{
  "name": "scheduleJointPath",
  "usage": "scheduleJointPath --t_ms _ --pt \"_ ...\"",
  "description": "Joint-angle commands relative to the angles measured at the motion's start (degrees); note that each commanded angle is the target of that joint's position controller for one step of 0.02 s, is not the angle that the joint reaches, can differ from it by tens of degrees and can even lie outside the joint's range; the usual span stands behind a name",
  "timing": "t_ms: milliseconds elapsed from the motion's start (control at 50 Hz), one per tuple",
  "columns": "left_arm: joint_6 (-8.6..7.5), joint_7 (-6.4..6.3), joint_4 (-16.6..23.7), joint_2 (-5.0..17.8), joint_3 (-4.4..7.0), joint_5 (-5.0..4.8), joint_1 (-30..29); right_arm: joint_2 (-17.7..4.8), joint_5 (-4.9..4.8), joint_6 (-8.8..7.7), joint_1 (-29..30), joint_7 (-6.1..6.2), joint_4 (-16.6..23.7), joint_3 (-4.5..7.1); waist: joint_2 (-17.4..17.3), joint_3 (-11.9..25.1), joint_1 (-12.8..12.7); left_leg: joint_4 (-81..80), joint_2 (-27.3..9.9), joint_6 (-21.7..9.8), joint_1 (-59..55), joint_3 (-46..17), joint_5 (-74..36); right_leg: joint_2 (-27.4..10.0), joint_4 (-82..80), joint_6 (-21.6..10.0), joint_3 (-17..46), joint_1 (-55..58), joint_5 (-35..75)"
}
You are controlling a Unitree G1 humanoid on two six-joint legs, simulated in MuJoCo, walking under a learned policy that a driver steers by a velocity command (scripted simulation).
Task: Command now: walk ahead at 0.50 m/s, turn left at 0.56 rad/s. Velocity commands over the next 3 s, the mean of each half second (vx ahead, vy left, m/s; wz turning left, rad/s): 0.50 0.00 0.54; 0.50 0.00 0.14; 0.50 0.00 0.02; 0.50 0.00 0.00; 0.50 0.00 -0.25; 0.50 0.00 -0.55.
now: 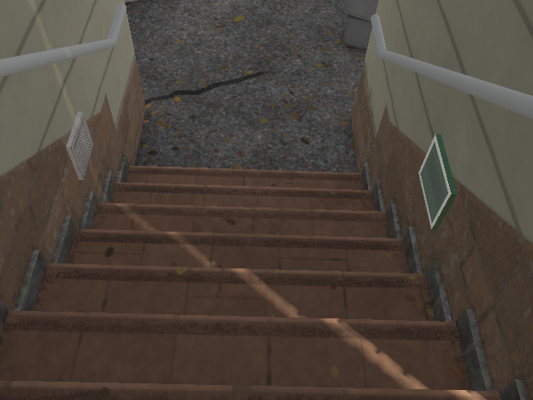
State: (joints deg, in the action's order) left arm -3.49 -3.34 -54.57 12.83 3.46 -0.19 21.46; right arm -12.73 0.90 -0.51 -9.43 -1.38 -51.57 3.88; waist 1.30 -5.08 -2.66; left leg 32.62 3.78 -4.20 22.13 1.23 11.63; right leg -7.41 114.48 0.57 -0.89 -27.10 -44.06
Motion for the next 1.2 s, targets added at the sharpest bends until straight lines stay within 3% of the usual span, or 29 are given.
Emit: scheduleJointPath --t_ms 20,60,120,180,220,300,400,480,520,540,560,580,600,620,640,660,700,740,760,800,840,900,1020,1080,1120,1140,1160,1180,1200 --pt "1.00 0.65 7.3 2.9 -0.58 3.02 -2.6 -12.3 -1.71 0.36 -17.5 2.77 -0.2 2.47 -2.6 16.8 6.5 -7.9 -26.3 -19.9 -31.6 -33.4 -24.0 0.7 2.9 1.5 0.7 -34.6 5.1" --pt "3.98 0.79 6.2 2.5 -0.80 3.59 -2.8 -9.6 0.51 -0.77 -16.5 1.62 0.1 0.72 -1.6 7.6 3.6 -8.8 -22.0 -18.1 -10.0 -32.1 -3.5 0.8 -4.7 -0.4 3.1 -28.9 7.0" --pt "4.31 1.81 12.5 0.7 -2.10 4.15 -12.9 -4.4 -1.10 -2.77 -9.7 2.39 1.6 -2.29 -0.3 0.3 -0.9 -12.1 -10.8 -11.7 11.9 -25.5 5.4 2.5 -37.8 3.3 2.2 -20.5 39.4" --pt "4.53 2.93 4.8 4.1 -0.20 4.12 -0.9 -9.1 -0.51 -2.33 -14.9 2.48 1.0 -0.16 -4.3 6.6 -1.8 -6.8 -11.1 -13.0 3.8 -26.9 -8.1 2.1 -37.3 2.9 3.0 -16.9 48.7" --pt "4.15 3.37 8.6 6.9 1.13 3.71 -11.1 -6.9 -1.08 -2.12 -19.5 2.47 -0.4 -0.35 -4.0 1.5 1.4 -4.6 -9.1 -13.5 -3.4 -29.5 4.5 1.1 -47.6 1.4 6.5 -25.1 54.4" --pt "3.07 5.21 12.2 4.4 1.02 3.81 -20.7 -5.2 -0.79 -1.84 -22.0 4.39 2.0 -0.66 -3.6 -0.9 5.4 0.0 -6.8 -14.7 -4.3 -34.5 22.2 4.2 -65.4 1.6 8.4 -24.0 64.5" --pt "2.07 5.46 13.6 2.1 0.33 3.24 -20.9 -5.0 -0.24 -1.96 -19.0 3.98 4.5 -1.08 -6.7 0.6 7.6 10.0 -2.2 -11.4 1.3 -28.5 10.1 7.2 -76.2 1.2 5.3 -7.2 66.5" --pt "0.55 4.44 14.2 2.4 0.45 -0.11 -18.9 -4.3 1.47 -0.96 -21.2 4.11 3.3 -1.68 -9.5 -1.7 11.7 18.6 -0.5 -10.0 -2.2 -27.4 1.8 5.4 -93.0 -0.3 6.2 2.8 62.4" --pt "0.17 3.25 10.5 4.5 1.93 -0.75 -7.9 -5.3 1.85 -0.45 -20.6 5.38 1.6 -1.78 -5.7 -1.9 7.8 31.6 0.7 -9.9 -5.6 -25.0 -6.7 3.4 -103.9 -1.6 4.8 9.3 64.0" --pt "0.48 3.17 7.3 5.3 2.68 0.49 2.9 -6.0 1.61 -0.56 -18.2 4.80 1.3 -1.62 -3.4 2.9 2.4 42.3 1.0 -9.8 1.6 -21.9 -9.1 5.3 -97.5 -2.2 -0.7 23.5 66.9" --pt "1.24 3.03 4.7 7.0 3.09 0.64 11.6 -6.7 0.66 -1.39 -18.8 3.02 1.3 -0.57 2.2 8.9 -1.9 61.1 6.2 -7.1 11.5 -16.5 8.8 1.8 -95.8 -3.4 4.9 37.2 62.8" --pt "0.74 4.10 3.6 8.3 2.14 1.79 16.9 -1.4 -1.77 -2.00 -27.6 2.45 1.0 -1.02 13.5 15.3 1.9 86.9 9.7 -4.4 29.8 -11.2 44.5 -9.3 -72.5 -6.3 12.4 55.5 92.0" --pt "0.65 5.58 3.6 8.5 1.84 0.39 18.2 -2.9 -1.87 -2.14 -27.8 3.41 1.7 -1.62 14.0 19.0 1.0 93.6 5.3 -4.0 39.7 -9.0 40.2 -12.1 -68.3 -6.3 16.7 58.2 86.0" --pt "0.65 5.31 3.5 10.8 2.57 -0.61 18.6 -5.0 -0.80 -1.98 -23.2 3.95 3.2 -1.42 13.7 17.5 -0.6 94.4 4.1 -2.5 45.2 -6.2 33.3 -16.2 -77.8 -12.7 25.4 52.1 62.1" --pt "0.70 4.36 3.3 8.7 2.15 -1.61 14.4 -6.3 1.14 -1.40 -12.2 4.09 5.4 -1.16 10.8 10.3 -1.8 89.8 2.1 -1.1 49.7 -3.0 26.8 -16.0 -89.2 -17.6 31.8 41.1 36.3" --pt "0.13 4.00 3.0 7.0 0.86 -0.13 12.3 -8.0 2.38 -0.50 -5.7 4.13 5.8 -0.88 4.3 1.9 -1.5 81.0 -0.9 -2.1 47.6 -8.3 19.5 -13.3 -91.5 -17.0 30.3 28.7 29.7" --pt "-0.85 3.71 0.7 3.2 -1.19 1.82 9.7 -4.3 1.43 0.67 -6.5 3.18 3.9 -1.18 1.0 -4.7 4.4 64.0 -1.5 -1.6 40.8 -12.0 7.0 -6.8 -86.7 -12.2 22.8 10.6 38.0" --pt "-2.02 3.35 1.3 3.0 -1.81 0.64 5.2 -3.2 1.49 0.55 -6.3 1.49 2.9 -1.57 2.0 -4.0 8.7 40.5 -2.2 0.9 28.5 -9.0 -8.0 -2.7 -90.3 -9.9 15.3 -2.3 42.6" --pt "-2.02 3.07 0.5 5.2 -1.21 0.09 6.0 -1.7 2.60 0.64 -4.3 0.97 2.3 -1.87 6.2 -1.0 7.3 37.0 -2.7 1.4 22.2 -3.3 -13.6 -2.9 -92.2 -11.1 15.2 -2.4 48.6" --pt "-1.47 2.77 -1.0 6.7 -0.49 -0.03 9.2 -1.5 2.09 1.13 -8.7 1.02 -1.3 -1.56 9.5 4.7 8.0 39.9 -4.1 0.8 19.1 -3.1 -21.3 -4.1 -87.7 -11.8 16.2 4.7 59.9" --pt "-1.62 1.83 -2.5 2.7 -1.39 -1.03 12.6 -4.0 1.28 -0.19 0.2 0.39 0.5 -0.65 2.3 1.5 5.5 25.4 -5.8 -0.6 29.3 -7.1 -31.4 -0.7 -82.5 -10.5 15.2 13.7 41.7" --pt "-1.55 1.51 -1.5 2.7 -1.61 0.19 12.3 -1.5 1.61 -1.48 10.1 -0.63 1.7 -1.56 0.3 0.5 1.2 12.0 -4.3 0.6 18.5 -2.0 -44.0 1.6 -80.8 -11.0 14.3 7.5 24.8" --pt "0.21 2.14 -2.9 2.1 -1.75 2.33 16.1 0.4 -0.48 -2.34 16.9 -0.45 6.0 -2.50 2.6 -5.5 -8.0 -5.7 -4.0 1.9 12.3 1.4 -33.3 3.6 -69.4 -11.4 12.7 14.9 38.9" --pt "1.80 0.97 -5.2 2.7 -1.88 3.28 17.8 -1.1 -0.46 -3.00 7.9 1.01 3.5 -2.15 1.5 -4.4 -6.3 -15.5 -5.0 0.0 2.4 1.3 -27.7 3.4 -57.1 -11.6 13.0 18.9 54.6" --pt "2.39 0.43 -6.4 4.2 -1.67 3.18 16.0 -4.3 0.14 -2.65 -11.4 1.42 -3.6 -0.31 -1.5 3.0 3.2 -24.1 -7.8 -1.9 -17.5 1.4 -33.8 5.0 -32.7 -12.7 10.4 13.9 52.7" --pt "1.89 1.51 -7.0 4.1 -0.74 2.27 15.8 -6.9 0.56 -1.80 -18.9 1.02 -5.7 0.68 -9.8 8.9 6.3 -16.3 -12.7 -3.6 -35.2 -3.5 -40.5 12.4 -12.0 -10.3 4.3 -1.0 16.1" --pt "1.35 1.02 -4.7 2.9 -0.69 -0.64 21.5 -8.4 0.56 -1.71 -24.0 -0.18 -7.1 0.32 -11.9 18.6 3.4 11.0 -23.8 -7.6 -57.1 -11.1 -65.9 12.8 0.5 -7.9 4.5 -20.6 -11.3" --pt "0.90 0.21 -2.6 4.9 -1.11 -1.42 18.2 -8.4 -0.77 -1.88 -24.4 -0.69 -6.4 0.36 -9.4 20.5 6.6 7.0 -26.4 -12.1 -60.2 -16.8 -50.6 9.8 -2.8 -7.7 6.3 -32.3 -6.1" --pt "1.11 0.54 -0.1 5.2 -1.31 -0.11 11.2 -12.1 -1.25 -1.53 -21.9 0.74 -6.8 2.21 -15.7 16.4 7.5 -3.1 -29.5 -19.0 -51.4 -24.9 -13.0 7.4 -4.9 -6.9 5.3 -39.1 1.8"
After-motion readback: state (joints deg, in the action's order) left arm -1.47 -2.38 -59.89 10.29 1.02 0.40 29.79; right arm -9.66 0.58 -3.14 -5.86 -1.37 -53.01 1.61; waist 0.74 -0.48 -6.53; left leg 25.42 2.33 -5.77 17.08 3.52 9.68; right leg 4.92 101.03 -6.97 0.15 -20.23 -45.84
